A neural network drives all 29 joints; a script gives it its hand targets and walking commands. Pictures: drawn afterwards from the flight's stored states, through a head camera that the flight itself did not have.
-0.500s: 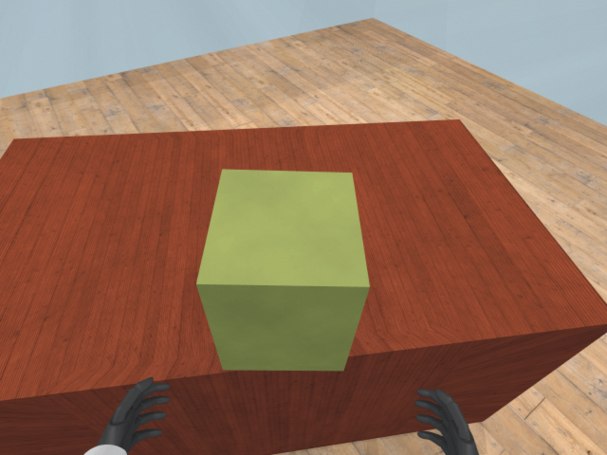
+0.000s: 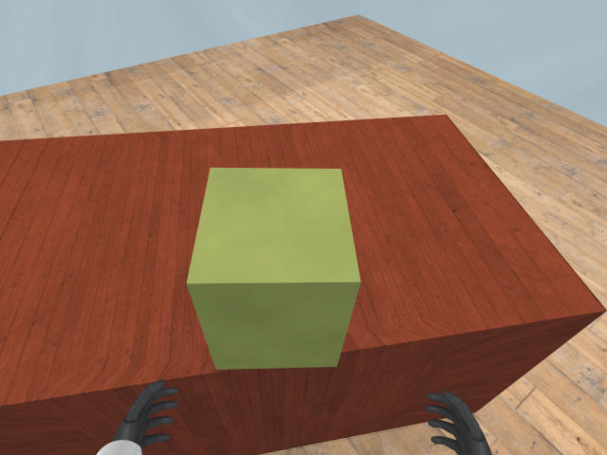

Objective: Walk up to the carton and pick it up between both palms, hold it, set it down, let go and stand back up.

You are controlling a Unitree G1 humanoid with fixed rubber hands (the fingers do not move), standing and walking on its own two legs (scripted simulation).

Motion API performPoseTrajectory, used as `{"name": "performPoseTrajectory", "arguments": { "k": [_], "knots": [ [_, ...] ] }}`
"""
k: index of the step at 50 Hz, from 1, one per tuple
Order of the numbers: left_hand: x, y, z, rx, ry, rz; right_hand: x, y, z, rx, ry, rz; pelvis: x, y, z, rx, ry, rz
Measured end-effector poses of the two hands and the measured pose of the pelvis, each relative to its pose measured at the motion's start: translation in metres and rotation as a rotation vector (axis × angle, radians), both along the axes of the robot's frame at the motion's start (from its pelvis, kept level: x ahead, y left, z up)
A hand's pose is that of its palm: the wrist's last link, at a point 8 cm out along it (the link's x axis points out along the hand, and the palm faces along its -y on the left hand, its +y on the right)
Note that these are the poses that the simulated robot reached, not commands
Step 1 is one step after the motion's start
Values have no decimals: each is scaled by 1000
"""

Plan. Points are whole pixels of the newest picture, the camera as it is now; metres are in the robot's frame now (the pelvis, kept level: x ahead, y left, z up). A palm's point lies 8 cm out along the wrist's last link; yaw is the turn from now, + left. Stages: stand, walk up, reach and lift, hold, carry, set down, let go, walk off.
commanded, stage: let go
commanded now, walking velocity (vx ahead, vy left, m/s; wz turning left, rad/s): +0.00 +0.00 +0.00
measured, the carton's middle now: (276, 271) +0.39 +0.06 -0.01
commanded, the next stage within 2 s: stand in 0.16 s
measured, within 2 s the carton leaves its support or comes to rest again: neither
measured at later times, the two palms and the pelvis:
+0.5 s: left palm out of the picture +0.09 +0.27 -0.10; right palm out of the picture +0.09 -0.26 -0.10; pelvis -0.02 +0.00 -0.01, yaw +2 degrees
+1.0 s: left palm out of the picture +0.00 +0.27 -0.11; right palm out of the picture +0.02 -0.25 -0.12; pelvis -0.06 +0.01 -0.02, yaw +2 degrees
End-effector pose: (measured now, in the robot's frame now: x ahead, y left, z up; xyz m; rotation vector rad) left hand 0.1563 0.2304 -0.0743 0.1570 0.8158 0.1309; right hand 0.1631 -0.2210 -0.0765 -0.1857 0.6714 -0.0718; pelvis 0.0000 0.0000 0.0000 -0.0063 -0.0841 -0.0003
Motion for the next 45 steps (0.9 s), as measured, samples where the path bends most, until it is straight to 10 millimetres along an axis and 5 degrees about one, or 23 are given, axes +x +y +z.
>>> {"name": "performPoseTrajectory", "arguments": {
  "k": [12, 22, 45],
  "knots": [
    [-5, 4, 0, 24, -38, -9, -8, -9, -7, -32, 55, -6, -4, 0, -3, 2, 32, 14],
    [-56, 31, -18, 81, 20, 0, -63, -43, -20, -112, 232, -50, -14, 1, -9, 3, 42, 29],
    [-146, 44, -34, 99, 153, 1, -137, -28, -38, -88, 325, -17, -59, 9, -14, 3, 28, 36]
  ]
}}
